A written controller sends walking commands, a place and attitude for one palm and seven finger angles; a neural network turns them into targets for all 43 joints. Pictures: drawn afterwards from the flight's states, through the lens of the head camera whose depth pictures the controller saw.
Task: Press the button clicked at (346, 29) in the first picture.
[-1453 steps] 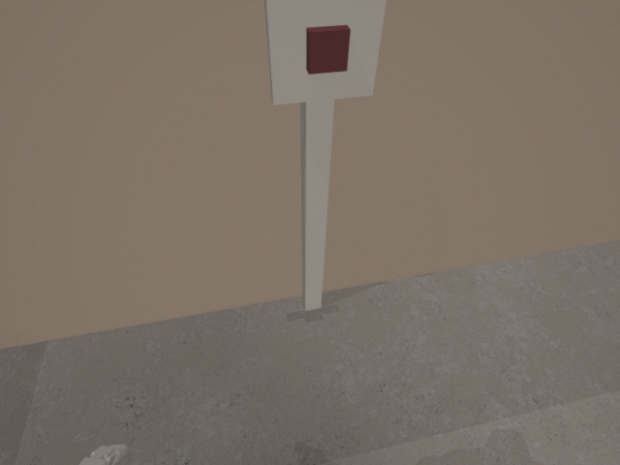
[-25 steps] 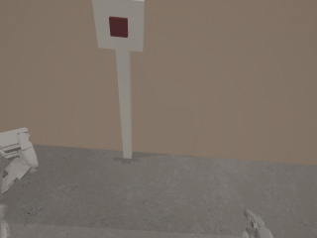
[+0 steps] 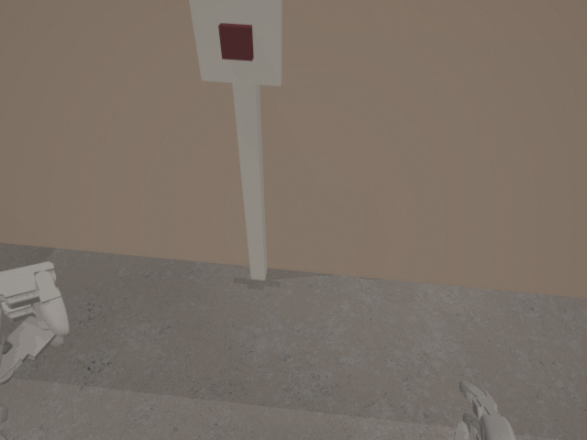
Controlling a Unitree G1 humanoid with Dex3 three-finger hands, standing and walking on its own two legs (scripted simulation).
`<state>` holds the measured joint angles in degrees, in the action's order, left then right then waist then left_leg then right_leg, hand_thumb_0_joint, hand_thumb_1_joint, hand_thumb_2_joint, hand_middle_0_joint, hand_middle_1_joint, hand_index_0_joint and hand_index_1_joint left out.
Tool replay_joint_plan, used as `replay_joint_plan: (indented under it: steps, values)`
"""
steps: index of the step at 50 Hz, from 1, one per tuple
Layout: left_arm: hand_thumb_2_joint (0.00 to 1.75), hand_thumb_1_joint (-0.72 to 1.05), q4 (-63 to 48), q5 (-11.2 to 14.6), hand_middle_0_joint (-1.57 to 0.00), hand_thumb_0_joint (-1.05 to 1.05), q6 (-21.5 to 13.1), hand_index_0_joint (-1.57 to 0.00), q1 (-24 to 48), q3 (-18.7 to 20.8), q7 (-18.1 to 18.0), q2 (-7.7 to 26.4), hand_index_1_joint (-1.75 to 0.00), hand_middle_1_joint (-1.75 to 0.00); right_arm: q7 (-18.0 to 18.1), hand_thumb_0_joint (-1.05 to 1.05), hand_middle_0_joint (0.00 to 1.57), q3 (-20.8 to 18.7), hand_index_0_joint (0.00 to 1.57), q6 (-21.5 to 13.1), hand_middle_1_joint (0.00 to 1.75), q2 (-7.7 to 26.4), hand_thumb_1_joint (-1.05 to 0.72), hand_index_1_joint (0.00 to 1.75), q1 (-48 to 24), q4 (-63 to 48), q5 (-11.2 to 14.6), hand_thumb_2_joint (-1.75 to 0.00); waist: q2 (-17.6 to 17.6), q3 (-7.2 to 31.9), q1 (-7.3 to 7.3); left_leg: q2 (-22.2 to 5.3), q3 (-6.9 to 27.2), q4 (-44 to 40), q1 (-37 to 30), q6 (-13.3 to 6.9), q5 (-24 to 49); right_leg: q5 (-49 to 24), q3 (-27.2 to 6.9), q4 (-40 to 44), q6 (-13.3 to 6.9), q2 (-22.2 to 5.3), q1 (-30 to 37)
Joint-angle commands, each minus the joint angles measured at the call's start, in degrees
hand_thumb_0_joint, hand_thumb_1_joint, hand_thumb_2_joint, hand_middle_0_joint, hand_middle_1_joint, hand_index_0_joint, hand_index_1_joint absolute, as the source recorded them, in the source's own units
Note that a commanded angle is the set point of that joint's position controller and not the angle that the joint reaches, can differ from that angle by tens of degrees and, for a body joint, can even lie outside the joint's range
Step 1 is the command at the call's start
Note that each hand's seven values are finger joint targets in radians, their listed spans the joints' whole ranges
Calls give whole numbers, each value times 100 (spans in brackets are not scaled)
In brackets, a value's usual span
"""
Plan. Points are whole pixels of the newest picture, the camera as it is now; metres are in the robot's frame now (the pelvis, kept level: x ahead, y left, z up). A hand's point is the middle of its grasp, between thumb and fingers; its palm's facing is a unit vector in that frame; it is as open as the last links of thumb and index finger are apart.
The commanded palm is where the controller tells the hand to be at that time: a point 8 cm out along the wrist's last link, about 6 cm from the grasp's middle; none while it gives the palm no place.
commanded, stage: stop stepping back and stand still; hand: left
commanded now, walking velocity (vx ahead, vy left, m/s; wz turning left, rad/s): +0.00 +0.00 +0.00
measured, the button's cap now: (237, 41) +0.87 +0.17 +0.20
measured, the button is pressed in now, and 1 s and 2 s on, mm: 0 0 0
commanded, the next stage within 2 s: let the arm hang, fingers relaxed in 0.58 s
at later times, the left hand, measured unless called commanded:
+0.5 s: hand (45, 303) +0.21 +0.26 +0.17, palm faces +0.38 -0.80 -0.46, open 3.1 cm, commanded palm +0.14 +0.30 +0.18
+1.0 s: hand out of the picture +0.06 +0.21 -0.16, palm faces -0.08 -0.97 -0.23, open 3.4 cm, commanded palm none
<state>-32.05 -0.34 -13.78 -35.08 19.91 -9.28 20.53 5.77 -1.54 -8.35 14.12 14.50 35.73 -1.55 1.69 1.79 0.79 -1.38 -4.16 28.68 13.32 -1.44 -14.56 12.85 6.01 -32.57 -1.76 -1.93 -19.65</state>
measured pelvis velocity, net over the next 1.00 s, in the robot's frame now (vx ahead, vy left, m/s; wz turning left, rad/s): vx -0.01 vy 0.02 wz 0.01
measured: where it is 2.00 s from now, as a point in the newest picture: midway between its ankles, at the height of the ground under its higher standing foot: outside the picture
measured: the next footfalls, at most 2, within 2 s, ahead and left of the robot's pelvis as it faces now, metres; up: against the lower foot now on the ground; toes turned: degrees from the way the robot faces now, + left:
none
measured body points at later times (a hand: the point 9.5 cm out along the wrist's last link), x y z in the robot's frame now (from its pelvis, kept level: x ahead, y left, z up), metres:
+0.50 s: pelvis +0.01 +0.02 +0.00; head +0.02 +0.02 +0.45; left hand +0.18 +0.30 +0.20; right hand +0.17 -0.20 -0.08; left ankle +0.01 +0.12 -0.73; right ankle +0.06 -0.09 -0.73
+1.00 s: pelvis -0.01 +0.02 +0.00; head +0.02 +0.02 +0.44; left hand +0.07 +0.26 -0.14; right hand +0.07 -0.26 -0.13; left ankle +0.01 +0.12 -0.73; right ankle +0.06 -0.09 -0.73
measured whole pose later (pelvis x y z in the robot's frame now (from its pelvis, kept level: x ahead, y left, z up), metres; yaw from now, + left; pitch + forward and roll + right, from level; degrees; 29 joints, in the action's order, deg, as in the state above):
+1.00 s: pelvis -0.01 +0.02 +0.00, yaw +0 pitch -2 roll +1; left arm 46.0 -1.6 3.1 -14.5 -1.5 0.6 13.7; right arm -0.9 -0.5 0.9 17.6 11.7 50.6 -1.3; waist 0.6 -5.4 1.3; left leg 0.8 -2.9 33.3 16.0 -1.4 -15.8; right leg 10.6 3.6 -32.6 -1.7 -1.6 -20.6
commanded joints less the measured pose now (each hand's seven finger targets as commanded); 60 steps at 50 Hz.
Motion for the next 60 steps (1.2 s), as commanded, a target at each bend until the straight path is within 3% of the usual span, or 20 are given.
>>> replay_joint_plan:
  steps: [1,3,4,6,8,11,14,16,20,26,33,34,35,36,39,41,44,49,55,60]
  values:
    - [90,90,-1080,25,-130,0,-342,-130,376,767,-92,1025,-150,-150,-64,0,20,-124,20,-231,30,525,-90,30,-585,-837,135,-90,-1183,135,-105,-1216,1316,-1328,680,-490,-480,834,-340,-324,259,-34,603]
    - [90,90,-956,-22,-130,0,-260,-130,323,783,-77,1026,-150,-150,-69,0,20,-69,20,-203,30,447,-90,30,-676,-896,165,-90,-1081,-395,-80,-830,878,-1117,1328,-368,-846,213,-554,178,187,-116,933]
    - [90,90,-791,4,-130,0,-248,-130,237,757,-63,972,-150,-150,-91,0,20,-71,20,-186,30,439,-90,30,-609,-892,170,-90,-645,-482,-66,-579,692,-745,1325,-268,-599,-4,-847,539,130,-212,874]
    - [90,90,-676,57,-130,0,-238,-130,358,663,-2,931,-150,-150,-141,0,20,-75,20,-160,30,418,-90,30,-599,-888,149,-90,256,-408,-28,-46,337,178,820,-72,-693,724,-1807,1457,-83,-750,167]
    - [90,90,-718,60,-130,0,-188,-130,458,674,-19,997,-150,-150,-158,0,20,-105,20,-105,30,371,-90,30,-507,-806,165,-90,803,-179,-8,119,256,1121,456,-5,-696,1472,-2471,2174,-343,-1327,-74]
    - [90,90,-813,33,-130,0,-137,-130,454,594,-55,897,-150,-150,-152,0,20,-40,20,-76,30,335,-90,30,-543,-806,128,-90,726,153,-4,3,373,466,118,-64,-394,608,-1868,1783,-376,-1226,313]
    - [90,90,-1170,56,-130,0,-218,-130,384,545,-71,850,-150,-150,-84,0,20,-14,20,-130,30,475,-90,30,-685,-911,73,-90,-759,236,-83,-596,1093,-933,-207,-145,643,-37,-974,547,48,-302,461]
    - [90,90,-1216,9,-130,0,-234,-130,309,606,-89,928,-150,-150,-89,0,20,32,20,-136,30,397,-90,30,-723,-934,114,-90,-1156,287,-149,-926,1308,-1201,189,-238,887,-330,-594,81,211,-35,787]
    - [90,90,-1177,35,-130,0,-256,-130,386,621,-56,944,-150,-150,-96,0,20,27,20,-193,30,406,-90,30,-691,-960,113,-90,-614,133,-144,-702,919,-1002,483,-38,1355,-1044,-585,215,194,-96,1229]
    - [90,90,-845,133,-130,0,-285,-130,15,711,-14,903,-150,-150,-159,0,20,-16,20,-123,30,393,-90,30,-649,-949,132,-90,-113,250,-77,-285,617,-572,427,22,458,-987,-1137,911,34,-401,1186]
    - [90,90,-1143,150,-130,0,-305,-130,-62,731,-15,916,-150,-150,-118,0,20,-33,20,-51,30,420,-90,30,-770,-1042,132,-90,-473,235,-80,-370,762,-876,469,-14,302,-638,-983,844,81,-253,1120]
    - [90,90,3772,-269,-130,0,644,-130,967,-1398,802,456,-150,-150,-683,0,20,-393,20,-249,30,1616,-90,30,-1017,489,168,-90,-601,-421,242,-504,949,93,785,-118,1316,-1268,-595,68,11,-543,37]
    - [90,90,3917,-170,-126,0,1122,-126,921,-1205,894,351,-146,-146,-688,0,20,-348,20,148,30,1262,-90,30,-591,404,213,-90,-717,81,122,-546,857,-123,522,-4,1649,-916,-767,148,-3,-421,141]
    - [90,90,3821,-153,-123,0,1249,-123,944,-1251,904,281,-142,-142,-657,0,20,-307,20,250,30,1261,-90,30,-608,263,209,-90,-928,4,106,-662,925,-231,624,-46,1505,-360,-663,11,47,-292,42]
    - [90,90,4564,-177,-112,0,1270,-112,1529,-1324,898,391,-130,-130,-608,0,20,-219,20,395,30,1253,-90,30,-566,299,93,-90,266,244,6,-779,1363,-299,871,-327,1324,-148,-686,-182,-54,-143,446]
    - [90,90,5264,-201,-104,0,1301,-104,1853,-1358,896,578,-122,-122,-590,0,20,-226,20,485,30,1375,-90,30,-574,437,59,-90,860,250,-37,-568,1226,-151,801,-282,930,-311,-884,162,-167,-323,581]
    - [90,90,6252,-177,-93,0,1353,-93,2263,-1492,900,780,-110,-110,-595,0,20,-178,20,650,30,1321,-90,30,-552,688,37,-90,292,147,2,-245,947,-120,512,-183,160,82,-1266,635,-368,-623,373]
    - [90,90,7439,-114,-75,0,1349,-75,2481,-1651,884,788,-90,-90,-601,0,20,-111,20,781,30,1196,-90,30,-443,1149,24,-90,-608,16,-42,-248,938,-508,456,-166,-669,1035,-1314,1086,-329,-527,470]
    - [90,90,8387,-87,-53,0,1319,-53,2468,-1631,863,639,-66,-66,-545,0,20,-130,20,845,30,1084,-90,30,-92,1709,26,-90,-729,-191,-52,-311,950,-809,477,-142,-1073,1310,-1241,1431,-313,-500,576]
    - [90,90,8863,-63,-35,0,1291,-35,2560,-1635,860,654,-46,-46,-517,0,20,-150,20,839,30,1088,-90,30,122,2058,41,-90,-248,-349,-46,-359,923,-889,353,-140,-802,1239,-1211,1645,-301,-528,631]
